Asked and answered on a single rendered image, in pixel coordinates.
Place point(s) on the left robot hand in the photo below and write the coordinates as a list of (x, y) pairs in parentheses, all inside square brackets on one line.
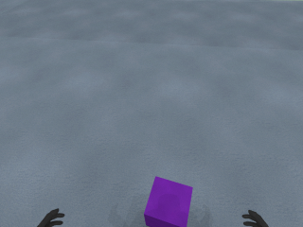
[(46, 222)]

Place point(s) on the right robot hand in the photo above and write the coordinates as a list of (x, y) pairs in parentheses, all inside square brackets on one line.
[(259, 222)]

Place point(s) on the carton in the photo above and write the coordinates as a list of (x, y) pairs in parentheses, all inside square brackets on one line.
[(168, 204)]

